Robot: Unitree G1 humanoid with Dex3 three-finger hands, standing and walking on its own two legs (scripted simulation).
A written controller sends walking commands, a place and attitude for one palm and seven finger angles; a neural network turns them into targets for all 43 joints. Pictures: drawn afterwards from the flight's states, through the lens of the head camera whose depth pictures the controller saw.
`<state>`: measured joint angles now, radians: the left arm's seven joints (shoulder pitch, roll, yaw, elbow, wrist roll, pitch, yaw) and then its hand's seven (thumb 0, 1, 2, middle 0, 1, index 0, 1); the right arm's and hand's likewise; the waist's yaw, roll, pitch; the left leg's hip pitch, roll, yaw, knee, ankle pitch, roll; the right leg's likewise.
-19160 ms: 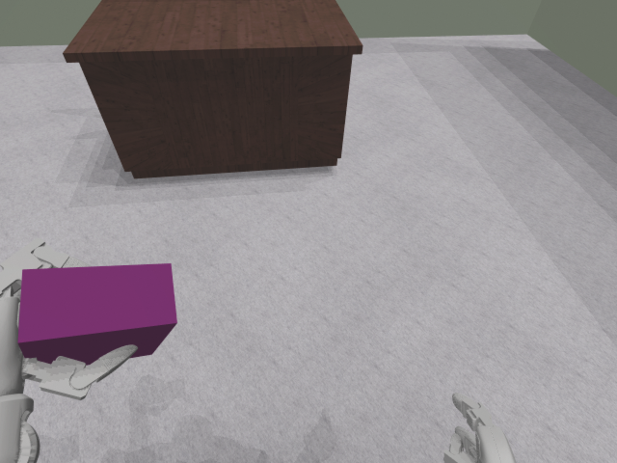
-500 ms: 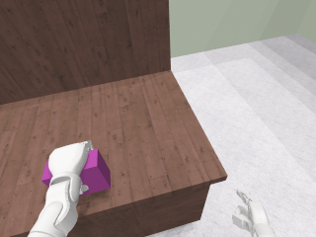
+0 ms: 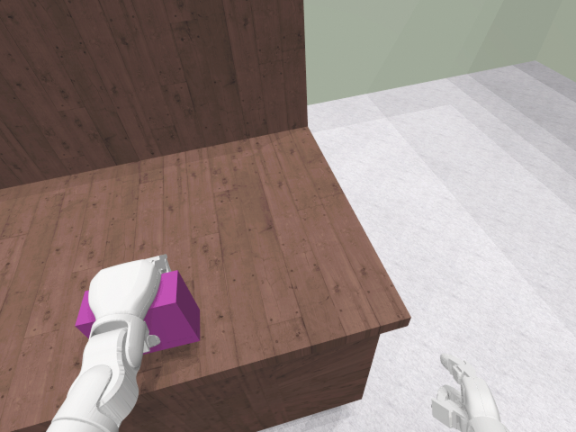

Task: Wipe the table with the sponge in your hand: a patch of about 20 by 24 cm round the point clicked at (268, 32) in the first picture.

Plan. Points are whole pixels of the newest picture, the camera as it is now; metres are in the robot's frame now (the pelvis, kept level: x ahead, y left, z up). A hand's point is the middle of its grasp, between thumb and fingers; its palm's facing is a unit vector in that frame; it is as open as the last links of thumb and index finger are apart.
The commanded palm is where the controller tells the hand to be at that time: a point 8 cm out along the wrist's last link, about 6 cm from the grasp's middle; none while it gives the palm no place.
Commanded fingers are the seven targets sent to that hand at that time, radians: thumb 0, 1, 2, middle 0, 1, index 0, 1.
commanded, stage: move the sponge above the wiping area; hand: left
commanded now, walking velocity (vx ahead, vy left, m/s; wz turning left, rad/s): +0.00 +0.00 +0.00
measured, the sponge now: (149, 322) +0.25 +0.27 -0.01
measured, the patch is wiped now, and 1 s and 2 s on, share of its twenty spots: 0.00 0.00 0.00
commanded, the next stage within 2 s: lower the sponge onto the table in 0.24 s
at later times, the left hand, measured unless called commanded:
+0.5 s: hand (147, 299) +0.27 +0.26 +0.03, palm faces -0.04 -0.08 -1.00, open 9.8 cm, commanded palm +0.24 +0.26 +0.09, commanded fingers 0.00 0.10 1.30 -1.20 -1.60 -1.20 -1.60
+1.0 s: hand (145, 311) +0.26 +0.26 +0.01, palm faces -0.06 -0.08 -1.00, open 9.8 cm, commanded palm +0.23 +0.26 +0.07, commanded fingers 0.00 0.10 1.30 -1.20 -1.60 -1.20 -1.60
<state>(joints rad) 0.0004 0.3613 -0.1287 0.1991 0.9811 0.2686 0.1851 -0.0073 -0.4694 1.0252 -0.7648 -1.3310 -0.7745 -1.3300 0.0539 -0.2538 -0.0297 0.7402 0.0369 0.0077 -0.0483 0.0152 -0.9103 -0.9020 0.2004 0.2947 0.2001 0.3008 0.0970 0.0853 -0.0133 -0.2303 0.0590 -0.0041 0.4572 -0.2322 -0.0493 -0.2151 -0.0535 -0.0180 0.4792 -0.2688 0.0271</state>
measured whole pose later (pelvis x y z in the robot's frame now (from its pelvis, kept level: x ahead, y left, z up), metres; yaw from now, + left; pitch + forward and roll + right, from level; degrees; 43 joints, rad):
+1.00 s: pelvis +0.00 +0.00 +0.00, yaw +0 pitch +1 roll +0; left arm 0.00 0.35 -0.14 0.23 1.01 0.25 0.20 -0.01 -0.47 1.03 -0.76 -1.33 -0.77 -1.33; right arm 0.04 -0.25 -0.03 0.74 0.03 0.01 -0.04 0.01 -0.91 -0.90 0.20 0.29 0.20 0.30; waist 0.11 0.08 -0.02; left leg -0.25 0.06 -0.01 0.48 -0.24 -0.05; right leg -0.23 -0.05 -0.02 0.49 -0.27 0.03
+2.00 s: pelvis -0.01 +0.00 -0.01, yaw +0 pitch +3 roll +0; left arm -0.06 0.32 -0.12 0.44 1.03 0.23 0.32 -0.01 -0.46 1.03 -0.76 -1.34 -0.77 -1.34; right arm 0.08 -0.25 -0.06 0.76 0.04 0.02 -0.04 0.01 -0.91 -0.90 0.20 0.29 0.20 0.30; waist 0.08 0.06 -0.05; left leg -0.37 0.06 -0.01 0.57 -0.26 -0.05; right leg -0.35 -0.05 -0.01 0.58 -0.29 0.03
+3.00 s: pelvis -0.03 +0.00 -0.03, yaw +0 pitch +12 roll -1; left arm -0.50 0.44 0.00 0.91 1.05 0.13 0.34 0.01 -0.50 1.07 -0.77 -1.33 -0.78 -1.34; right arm 0.19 -0.27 -0.05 0.77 0.04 0.07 -0.06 0.01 -0.91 -0.90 0.20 0.29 0.20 0.30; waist 0.00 0.04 -0.10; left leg -0.65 0.07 -0.02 0.73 -0.29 -0.04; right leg -0.63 -0.04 -0.01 0.72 -0.30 0.03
